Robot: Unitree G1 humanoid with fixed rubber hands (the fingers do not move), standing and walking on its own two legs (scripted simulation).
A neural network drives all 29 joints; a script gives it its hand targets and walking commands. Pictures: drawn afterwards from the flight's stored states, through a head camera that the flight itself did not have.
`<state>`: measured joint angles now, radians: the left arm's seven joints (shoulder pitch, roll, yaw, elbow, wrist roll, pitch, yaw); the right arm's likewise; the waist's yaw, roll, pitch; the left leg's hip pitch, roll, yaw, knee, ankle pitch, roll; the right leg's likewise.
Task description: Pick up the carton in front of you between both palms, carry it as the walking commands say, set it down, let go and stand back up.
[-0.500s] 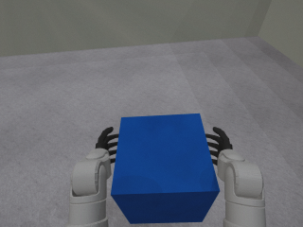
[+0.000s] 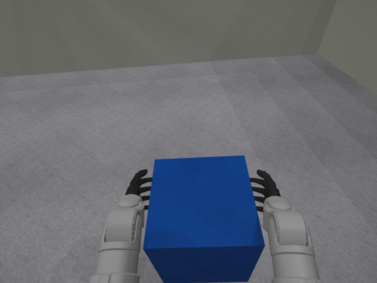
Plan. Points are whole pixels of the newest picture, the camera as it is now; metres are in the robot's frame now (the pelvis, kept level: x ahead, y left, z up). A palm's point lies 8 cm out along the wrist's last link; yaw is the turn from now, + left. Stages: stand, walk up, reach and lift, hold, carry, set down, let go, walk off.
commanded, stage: carry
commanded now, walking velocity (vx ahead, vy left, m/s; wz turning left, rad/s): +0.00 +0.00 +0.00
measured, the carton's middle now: (202, 222) +0.28 +0.00 -0.04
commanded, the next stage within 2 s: hold in 0.48 s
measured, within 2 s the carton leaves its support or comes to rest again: neither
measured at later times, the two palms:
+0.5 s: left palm (132, 207) +0.26 +0.15 +0.04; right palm (270, 209) +0.27 -0.15 +0.04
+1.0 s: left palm (128, 220) +0.23 +0.15 +0.05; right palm (275, 220) +0.23 -0.15 +0.05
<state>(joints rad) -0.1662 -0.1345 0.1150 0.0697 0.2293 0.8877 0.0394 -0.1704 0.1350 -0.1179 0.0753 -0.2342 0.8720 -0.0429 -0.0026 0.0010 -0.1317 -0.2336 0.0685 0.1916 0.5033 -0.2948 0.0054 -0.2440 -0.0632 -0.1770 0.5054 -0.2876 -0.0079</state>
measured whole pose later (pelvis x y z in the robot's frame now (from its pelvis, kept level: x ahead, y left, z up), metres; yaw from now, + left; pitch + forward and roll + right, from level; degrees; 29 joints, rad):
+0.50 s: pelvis -0.02 +0.00 +0.00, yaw +0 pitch +1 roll +0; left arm -0.22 -0.14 0.17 0.19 0.25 0.74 0.03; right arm -0.22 0.14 -0.17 0.19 -0.25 0.72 -0.04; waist 0.00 0.00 -0.08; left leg -0.25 0.06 0.19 0.49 -0.25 0.02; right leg -0.26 -0.06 -0.18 0.49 -0.24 -0.02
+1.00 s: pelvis -0.07 +0.00 +0.00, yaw +0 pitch -10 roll +0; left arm -0.41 -0.19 0.35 0.39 0.36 0.69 -0.01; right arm -0.40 0.19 -0.35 0.39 -0.36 0.68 0.00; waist 0.01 0.00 0.08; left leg -0.10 -0.02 0.00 0.48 -0.20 0.02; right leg -0.10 0.01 -0.01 0.48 -0.21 -0.03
